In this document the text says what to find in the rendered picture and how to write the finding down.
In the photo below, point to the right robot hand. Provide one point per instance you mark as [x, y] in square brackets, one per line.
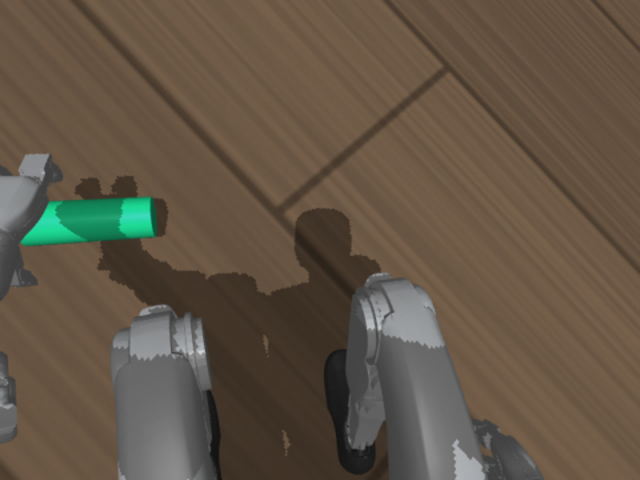
[510, 461]

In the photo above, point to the left robot hand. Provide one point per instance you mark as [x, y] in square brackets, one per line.
[23, 201]

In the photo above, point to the right robot foot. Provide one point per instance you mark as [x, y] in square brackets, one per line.
[337, 396]

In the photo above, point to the left robot arm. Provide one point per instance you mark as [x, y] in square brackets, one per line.
[9, 254]

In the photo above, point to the bottle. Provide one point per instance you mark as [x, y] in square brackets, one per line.
[75, 221]

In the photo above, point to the left robot foot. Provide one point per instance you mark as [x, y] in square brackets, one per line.
[216, 436]

